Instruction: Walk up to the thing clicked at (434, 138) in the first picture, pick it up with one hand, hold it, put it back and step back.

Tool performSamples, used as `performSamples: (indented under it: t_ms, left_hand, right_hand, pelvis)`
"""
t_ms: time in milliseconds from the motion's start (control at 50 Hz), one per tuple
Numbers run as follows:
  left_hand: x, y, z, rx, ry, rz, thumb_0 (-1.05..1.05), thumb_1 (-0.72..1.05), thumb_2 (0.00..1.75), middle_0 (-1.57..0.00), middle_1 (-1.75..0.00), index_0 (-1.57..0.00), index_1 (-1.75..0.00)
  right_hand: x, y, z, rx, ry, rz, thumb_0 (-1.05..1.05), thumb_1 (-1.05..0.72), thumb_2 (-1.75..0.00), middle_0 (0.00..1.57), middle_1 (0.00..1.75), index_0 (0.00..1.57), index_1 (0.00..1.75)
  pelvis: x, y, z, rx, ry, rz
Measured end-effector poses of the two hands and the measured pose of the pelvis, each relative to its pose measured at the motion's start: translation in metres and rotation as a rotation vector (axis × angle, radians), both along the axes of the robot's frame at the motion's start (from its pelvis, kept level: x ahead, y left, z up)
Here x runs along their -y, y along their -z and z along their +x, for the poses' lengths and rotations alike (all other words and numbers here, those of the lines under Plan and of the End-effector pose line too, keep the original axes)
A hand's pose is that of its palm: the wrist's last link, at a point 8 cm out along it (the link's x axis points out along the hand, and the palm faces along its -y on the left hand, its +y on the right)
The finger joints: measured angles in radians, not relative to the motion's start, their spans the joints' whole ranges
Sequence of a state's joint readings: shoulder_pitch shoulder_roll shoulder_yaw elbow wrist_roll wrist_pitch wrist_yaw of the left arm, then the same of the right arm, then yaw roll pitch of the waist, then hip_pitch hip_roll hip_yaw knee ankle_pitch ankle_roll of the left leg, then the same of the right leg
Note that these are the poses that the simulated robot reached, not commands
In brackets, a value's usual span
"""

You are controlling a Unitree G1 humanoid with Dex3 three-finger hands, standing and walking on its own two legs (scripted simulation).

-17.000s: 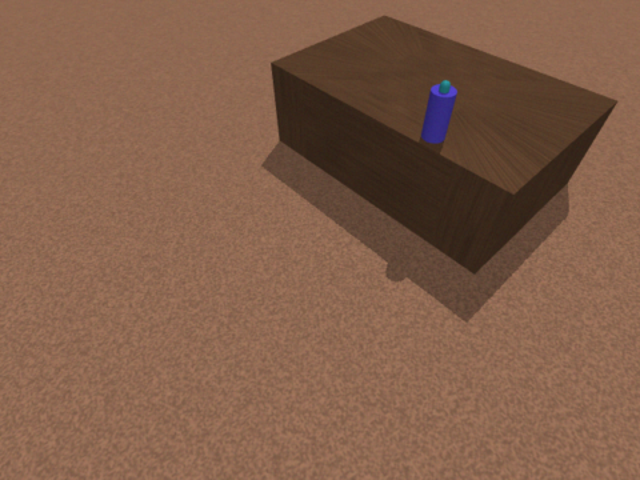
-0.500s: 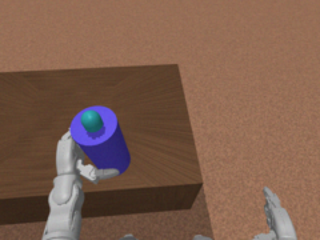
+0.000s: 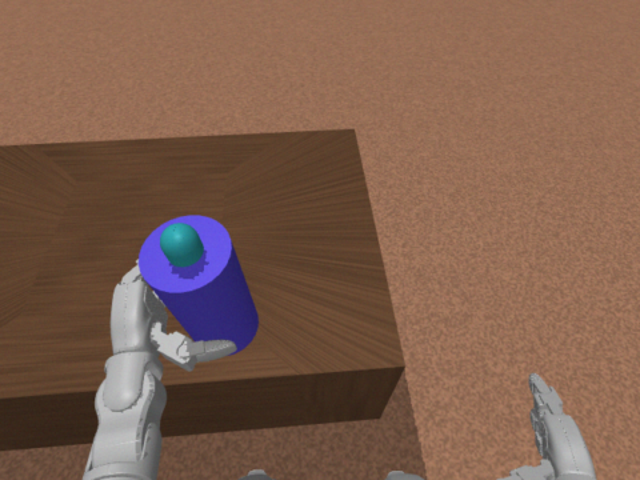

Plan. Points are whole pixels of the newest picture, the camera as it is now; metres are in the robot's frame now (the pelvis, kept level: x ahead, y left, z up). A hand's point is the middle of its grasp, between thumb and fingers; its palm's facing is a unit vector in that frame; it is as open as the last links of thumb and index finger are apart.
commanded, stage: hold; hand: left
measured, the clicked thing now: (205, 287) +0.31 +0.13 +0.11
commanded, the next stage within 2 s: crouch in 1.30 s
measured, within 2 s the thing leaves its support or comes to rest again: neither
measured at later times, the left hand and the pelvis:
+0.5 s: hand (189, 303) +0.32 +0.16 +0.07, palm faces +0.09 -1.00 +0.01, open 11.4 cm; pelvis +0.00 +0.00 +0.00, yaw +0 degrees
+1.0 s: hand (186, 301) +0.32 +0.16 +0.06, palm faces +0.10 -1.00 +0.01, open 11.4 cm; pelvis +0.00 +0.00 +0.00, yaw +0 degrees
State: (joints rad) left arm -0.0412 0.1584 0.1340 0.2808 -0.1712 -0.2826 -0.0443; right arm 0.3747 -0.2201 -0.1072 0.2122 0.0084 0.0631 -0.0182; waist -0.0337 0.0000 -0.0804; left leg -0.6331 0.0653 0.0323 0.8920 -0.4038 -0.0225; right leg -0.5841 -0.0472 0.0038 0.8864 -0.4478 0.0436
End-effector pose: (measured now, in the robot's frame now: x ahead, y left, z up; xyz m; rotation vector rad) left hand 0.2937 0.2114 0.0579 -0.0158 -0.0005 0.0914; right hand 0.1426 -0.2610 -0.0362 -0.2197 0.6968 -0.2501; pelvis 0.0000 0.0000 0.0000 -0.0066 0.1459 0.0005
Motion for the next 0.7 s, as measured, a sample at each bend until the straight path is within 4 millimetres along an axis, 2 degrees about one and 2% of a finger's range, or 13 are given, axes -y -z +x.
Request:
performSamples:
  t_ms: [140, 240, 380, 540, 700]
  left_hand:
    - [-0.001, 0.000, -0.006, 0.007, 0.000, 0.003, -0.02, -0.61, 0.70, -0.73, -1.16, -0.77, -1.16]
    - [-0.003, -0.006, -0.003, 0.025, -0.005, 0.012, -0.02, -0.61, 0.70, -0.73, -1.15, -0.77, -1.15]
    - [-0.002, 0.001, -0.003, -0.002, 0.003, -0.002, -0.02, -0.61, 0.71, -0.73, -1.15, -0.77, -1.15]
    - [-0.002, -0.007, -0.001, 0.022, 0.001, 0.003, -0.02, -0.61, 0.71, -0.73, -1.15, -0.77, -1.15]
    - [-0.007, 0.004, -0.003, -0.012, -0.004, 0.001, -0.02, -0.61, 0.72, -0.72, -1.15, -0.77, -1.15]
  right_hand:
    - [-0.001, 0.002, -0.002, -0.012, 0.000, 0.001, -0.01, 0.52, -0.06, 0.06, 0.06, 0.06, 0.05]
    - [0.000, 0.001, 0.000, -0.004, 0.006, -0.003, -0.01, 0.52, -0.06, 0.06, 0.06, 0.06, 0.05]
    - [-0.001, 0.000, -0.001, -0.004, 0.003, -0.004, -0.01, 0.53, -0.06, 0.06, 0.06, 0.06, 0.05]
    - [-0.001, -0.003, 0.000, 0.008, 0.007, -0.006, -0.01, 0.53, -0.06, 0.06, 0.06, 0.06, 0.05]
    - [0.002, -0.002, -0.002, -0.003, 0.010, -0.013, -0.01, 0.53, -0.06, 0.06, 0.06, 0.06, 0.05]
  pelvis:
    - [-0.001, 0.000, 0.000, 0.001, 0.000, -0.001]
    - [-0.002, 0.000, -0.001, 0.006, -0.001, -0.001]
    - [-0.003, -0.001, 0.000, 0.000, 0.000, -0.001]
    - [-0.003, -0.001, 0.000, 0.008, 0.001, -0.002]
    - [-0.003, -0.001, 0.000, 0.001, 0.001, -0.001]
